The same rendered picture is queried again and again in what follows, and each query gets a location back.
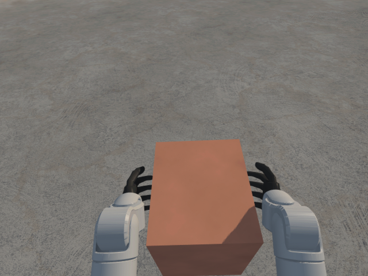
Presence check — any robot left forearm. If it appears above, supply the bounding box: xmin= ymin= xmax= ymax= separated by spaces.
xmin=91 ymin=193 xmax=145 ymax=276

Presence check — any left robot hand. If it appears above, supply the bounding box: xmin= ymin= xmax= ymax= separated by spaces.
xmin=123 ymin=166 xmax=153 ymax=211

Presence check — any right robot hand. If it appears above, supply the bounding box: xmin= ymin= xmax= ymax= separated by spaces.
xmin=247 ymin=162 xmax=280 ymax=209

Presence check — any carton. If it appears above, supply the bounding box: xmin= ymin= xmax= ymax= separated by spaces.
xmin=146 ymin=139 xmax=264 ymax=276

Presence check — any robot right forearm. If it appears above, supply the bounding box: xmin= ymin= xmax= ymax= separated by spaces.
xmin=262 ymin=190 xmax=327 ymax=276

